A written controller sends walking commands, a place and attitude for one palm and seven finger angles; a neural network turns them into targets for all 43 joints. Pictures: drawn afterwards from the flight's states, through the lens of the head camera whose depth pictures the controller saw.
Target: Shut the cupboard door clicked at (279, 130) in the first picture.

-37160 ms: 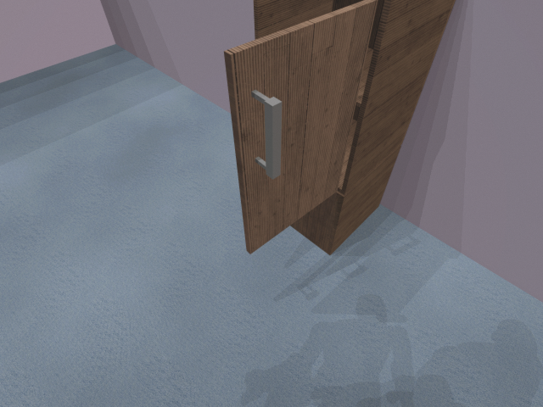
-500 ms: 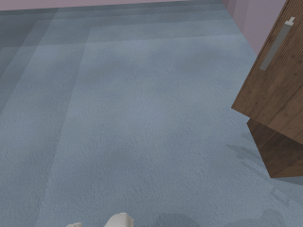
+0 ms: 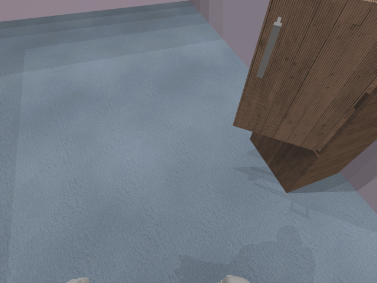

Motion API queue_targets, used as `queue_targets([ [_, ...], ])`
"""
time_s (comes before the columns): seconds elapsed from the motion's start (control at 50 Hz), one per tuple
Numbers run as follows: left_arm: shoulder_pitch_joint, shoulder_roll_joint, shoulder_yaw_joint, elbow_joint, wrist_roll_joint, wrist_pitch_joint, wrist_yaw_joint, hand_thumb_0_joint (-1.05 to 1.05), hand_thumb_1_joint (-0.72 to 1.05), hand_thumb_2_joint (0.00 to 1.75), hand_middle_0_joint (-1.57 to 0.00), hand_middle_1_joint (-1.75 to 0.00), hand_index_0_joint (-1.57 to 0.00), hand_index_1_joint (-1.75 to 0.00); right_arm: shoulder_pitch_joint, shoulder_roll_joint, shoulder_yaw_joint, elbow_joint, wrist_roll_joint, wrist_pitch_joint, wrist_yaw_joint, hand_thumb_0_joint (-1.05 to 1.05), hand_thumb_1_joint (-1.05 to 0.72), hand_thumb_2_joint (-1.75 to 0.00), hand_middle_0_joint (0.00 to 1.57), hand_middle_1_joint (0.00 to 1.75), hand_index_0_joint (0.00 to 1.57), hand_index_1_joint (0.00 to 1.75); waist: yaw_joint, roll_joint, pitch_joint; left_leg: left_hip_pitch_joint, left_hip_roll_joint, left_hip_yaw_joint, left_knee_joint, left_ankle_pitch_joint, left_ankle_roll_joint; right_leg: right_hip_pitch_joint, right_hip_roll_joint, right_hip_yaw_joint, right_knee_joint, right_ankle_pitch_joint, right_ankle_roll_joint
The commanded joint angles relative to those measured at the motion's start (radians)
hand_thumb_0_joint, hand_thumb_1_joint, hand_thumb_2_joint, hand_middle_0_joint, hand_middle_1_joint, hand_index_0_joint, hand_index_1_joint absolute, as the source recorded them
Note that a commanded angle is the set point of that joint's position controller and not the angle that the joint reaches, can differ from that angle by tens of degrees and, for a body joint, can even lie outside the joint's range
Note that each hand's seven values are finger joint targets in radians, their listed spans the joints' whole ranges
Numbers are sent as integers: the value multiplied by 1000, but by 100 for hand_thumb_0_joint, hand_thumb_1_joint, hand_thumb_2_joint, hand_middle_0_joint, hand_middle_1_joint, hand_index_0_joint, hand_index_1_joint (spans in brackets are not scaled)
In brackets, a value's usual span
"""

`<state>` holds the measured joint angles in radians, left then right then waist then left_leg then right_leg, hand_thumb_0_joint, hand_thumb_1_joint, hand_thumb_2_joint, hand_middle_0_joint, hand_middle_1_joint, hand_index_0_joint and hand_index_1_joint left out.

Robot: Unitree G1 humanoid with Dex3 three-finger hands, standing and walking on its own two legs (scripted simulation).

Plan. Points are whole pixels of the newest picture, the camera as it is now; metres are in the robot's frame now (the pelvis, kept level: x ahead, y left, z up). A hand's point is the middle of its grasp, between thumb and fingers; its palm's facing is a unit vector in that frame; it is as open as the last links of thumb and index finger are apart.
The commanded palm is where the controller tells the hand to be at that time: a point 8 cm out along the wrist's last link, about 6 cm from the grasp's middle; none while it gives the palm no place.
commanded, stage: turn to face it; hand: left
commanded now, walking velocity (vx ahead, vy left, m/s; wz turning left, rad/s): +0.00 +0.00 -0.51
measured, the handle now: (269, 48) +0.78 -0.20 +0.08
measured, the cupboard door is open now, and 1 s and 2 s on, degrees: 48 48 48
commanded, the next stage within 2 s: take the last steps up to it in 0.50 s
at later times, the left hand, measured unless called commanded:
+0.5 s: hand out of the picture +0.13 +0.15 -0.17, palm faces -0.16 -0.96 -0.21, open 7.4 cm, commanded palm none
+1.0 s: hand (159, 248) +0.22 +0.09 -0.16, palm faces -0.39 -0.89 -0.21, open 7.4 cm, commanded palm none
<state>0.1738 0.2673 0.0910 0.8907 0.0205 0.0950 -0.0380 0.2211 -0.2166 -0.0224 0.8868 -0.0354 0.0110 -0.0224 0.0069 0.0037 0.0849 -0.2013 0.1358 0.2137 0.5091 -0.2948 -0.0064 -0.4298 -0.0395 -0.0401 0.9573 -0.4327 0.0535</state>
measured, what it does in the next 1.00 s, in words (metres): steps on the spot, turning right: right foot, then left foot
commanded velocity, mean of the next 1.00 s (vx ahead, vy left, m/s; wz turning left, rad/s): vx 0.13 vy -0.06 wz -0.25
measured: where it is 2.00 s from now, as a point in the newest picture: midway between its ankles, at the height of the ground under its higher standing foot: (234, 267)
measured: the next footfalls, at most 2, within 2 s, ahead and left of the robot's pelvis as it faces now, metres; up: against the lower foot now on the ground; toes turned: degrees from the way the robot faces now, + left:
right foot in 0.12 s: +0.03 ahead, -0.14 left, +0.00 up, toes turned -9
left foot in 0.54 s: +0.10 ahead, +0.08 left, +0.00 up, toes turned -10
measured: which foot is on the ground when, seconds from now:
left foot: down 0.00-0.12, up 0.14-0.52, down 0.54-1.00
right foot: up 0.00-0.10, down 0.12-0.56, up 0.58-0.98, down 1.00-1.00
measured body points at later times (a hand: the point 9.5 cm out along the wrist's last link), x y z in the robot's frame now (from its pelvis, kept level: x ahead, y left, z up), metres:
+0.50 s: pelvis +0.02 -0.03 +0.00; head +0.05 -0.03 +0.45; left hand +0.13 +0.20 -0.15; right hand +0.04 -0.29 -0.14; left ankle +0.06 +0.10 -0.72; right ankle +0.00 -0.13 -0.74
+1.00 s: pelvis +0.06 -0.07 -0.01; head +0.07 -0.08 +0.44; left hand +0.24 +0.14 -0.14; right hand -0.08 -0.28 -0.16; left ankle +0.06 +0.09 -0.74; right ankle +0.03 -0.19 -0.74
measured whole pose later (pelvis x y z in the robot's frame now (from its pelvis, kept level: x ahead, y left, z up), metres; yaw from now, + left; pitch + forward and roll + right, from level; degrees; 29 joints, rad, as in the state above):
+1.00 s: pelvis +0.06 -0.07 -0.01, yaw -22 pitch +1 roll +0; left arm 0.18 0.23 0.07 0.98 0.03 0.04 -0.06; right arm 0.39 -0.23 -0.05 1.06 -0.04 -0.01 -0.01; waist -0.06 0.02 0.02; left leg -0.15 0.14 0.17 0.51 -0.35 -0.06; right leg -0.28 -0.04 -0.07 0.53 -0.31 0.00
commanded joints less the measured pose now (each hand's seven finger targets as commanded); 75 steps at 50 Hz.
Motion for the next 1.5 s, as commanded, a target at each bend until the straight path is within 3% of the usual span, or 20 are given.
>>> queue_targets([
  [0.0, -41, 33, -2, -101, -2, -42, -1, 0, 90, 90, -20, -30, -20, -30, 41, -228, -74, -34, 3, -10, -7, 0, -90, -90, 20, 30, 20, 30, -40, 226, -110, 107, 239, -116, -88, 477, 117, 41, 18, -57, -186, 0, -23],
  [0.06, 90, 85, 13, -59, 2, -57, 6, 0, 90, 90, -20, -30, -20, -30, -1, -226, -77, -37, 14, -5, 1, 0, -90, -90, 20, 30, 20, 30, 37, 111, -139, -47, 183, -42, 104, 311, 24, 314, 5, -31, -494, 271, -63],
  [0.1, 183, 263, 39, -29, 2, -76, 34, 0, 90, 90, -20, -30, -20, -30, -53, -118, -45, -101, 22, 8, 5, 0, -90, -90, 20, 30, 20, 30, 89, -345, -135, -386, -56, -58, 541, -377, -68, 417, -359, 464, -631, 768, -232],
  [0.14, 125, 213, 33, -42, -1, -75, 53, 0, 90, 90, -20, -30, -20, -30, -54, -120, -46, -78, 24, 25, -3, 0, -90, -90, 20, 30, 20, 30, 55, -212, -97, -432, -20, -208, 678, -260, -54, 333, -315, 386, -647, 575, -272],
  [0.24, 10, 126, 1, -64, -4, -89, 54, 0, 90, 90, -20, -30, -20, -30, 21, -111, -46, -7, 15, 25, 9, 0, -90, -90, 20, 30, 20, 30, -20, -165, -140, -344, -36, -198, 607, -48, -81, 289, -179, 211, -625, 578, -211],
  [0.4, 71, 145, 13, -21, 7, -85, 55, 0, 90, 90, -20, -30, -20, -30, -36, -75, -35, -19, 25, 14, 2, 0, -90, -90, 20, 30, 20, 30, 16, -156, -126, -252, -87, -169, 280, -121, -74, 318, -198, 307, -599, 639, -260],
  [0.48, 26, 123, 11, -12, -4, -76, 57, 0, 90, 90, -20, -30, -20, -30, 59, -77, -33, 22, 28, 0, -8, 0, -90, -90, 20, 30, 20, 30, -38, -146, -114, 14, -104, -167, -30, 97, -53, 154, -146, 310, -534, 513, -186],
  [0.54, 60, 24, -7, -33, -15, -60, 49, 0, 90, 90, -20, -30, -20, -30, 103, -229, -55, 14, 4, -9, -19, 0, -90, -90, 20, 30, 20, 30, -44, 290, -97, 61, 295, -563, -251, 220, 146, -44, 82, 72, -130, -155, -52],
  [0.62, 52, 43, 9, -4, 9, -49, 25, 0, 90, 90, -20, -30, -20, -30, 27, -158, -31, -7, -5, -18, -28, 0, -90, -90, 20, 30, 20, 30, -14, 155, -49, -21, 202, -423, -275, 112, 137, -80, 30, 94, 136, -29, -40],
  [0.82, -75, 4, -10, -20, 10, -63, -20, 0, 90, 90, -20, -30, -20, -30, 174, -184, -66, 87, -8, -42, -17, 0, -90, -90, 20, 30, 20, 30, -83, 131, -24, 123, 231, -306, -311, -53, 133, -111, -20, 6, -161, 57, -32],
  [0.94, 81, 27, 1, 51, 10, -82, -21, 0, 90, 90, -20, -30, -20, -30, 113, -194, -69, 108, -3, -41, -4, 0, -90, -90, 20, 30, 20, 30, 9, 94, -70, -92, 156, -180, -141, -65, 66, 314, 46, -71, -494, 189, -60],
  [0.96, 172, 74, 14, 84, 11, -92, -12, 0, 90, 90, -20, -30, -20, -30, 92, -160, -62, 103, 6, -43, 3, 0, -90, -90, 20, 30, 20, 30, 59, -19, -88, -233, 89, -108, 6, -128, 29, 482, -26, 24, -598, 112, -90],
  [0.98, 274, 186, 33, 121, 16, -106, 7, 0, 90, 90, -20, -30, -20, -30, 55, -70, -36, 70, 18, -45, 9, 0, -90, -90, 20, 30, 20, 30, 109, -338, -101, -456, -64, 14, 290, -304, -25, 611, -262, 368, -734, -67, -193],
  [1.04, 188, 138, 17, 111, 2, -108, 36, 0, 90, 90, -20, -30, -20, -30, -2, -80, -43, 64, 10, -34, 13, 0, -90, -90, 20, 30, 20, 30, 61, -242, 13, -528, -7, -166, 588, -205, -4, 398, -293, 398, -825, -147, -264],
  [1.14, 93, 37, -26, 112, -3, -147, 42, 0, 90, 90, -20, -30, -20, -30, 82, -34, -40, 111, 1, -21, 34, 0, -90, -90, 20, 30, 20, 30, -38, -89, 5, -375, -1, -140, 500, 5, -34, 275, -207, 103, -806, 225, -243],
  [1.28, 186, 52, -29, 192, 1, -163, 46, 0, 90, 90, -20, -30, -20, -30, -37, -14, -29, 60, 7, -45, 40, 0, -90, -90, 20, 30, 20, 30, -7, -88, -8, -341, -40, -98, 179, 16, -12, 441, -216, 97, -720, 532, -255],
  [1.34, 157, 47, -28, 199, -8, -161, 48, 0, 90, 90, -20, -30, -20, -30, 121, -49, -36, 116, 3, -61, 27, 0, -90, -90, 20, 30, 20, 30, -95, -30, -73, -30, -98, -73, 12, 142, 13, 345, -155, 23, -476, 678, -203],
  [1.38, 241, -29, -43, 174, -23, -151, 40, 0, 90, 90, -20, -30, -20, -30, 340, -216, -68, 174, -15, -69, 5, 0, -90, -90, 20, 30, 20, 30, -134, 315, -240, 380, 263, -580, -135, 270, 171, -29, 56, -89, 24, 0, -97],
  [1.4, 186, -5, -46, 143, -14, -148, 40, 0, 90, 90, -20, -30, -20, -30, 348, -233, -66, 171, -4, -56, -6, 0, -90, -90, 20, 30, 20, 30, -140, 253, -216, 345, 351, -696, -219, 244, 241, -106, 60, 12, 212, -166, -106],
  [1.48, 137, -42, -35, 155, 6, -120, 30, 0, 90, 90, -20, -30, -20, -30, 126, -88, -30, 117, 4, -68, -13, 0, -90, -90, 20, 30, 20, 30, -35, 69, 22, -24, 220, -409, -307, 199, 163, -107, -59, 69, 220, 72, -71],
])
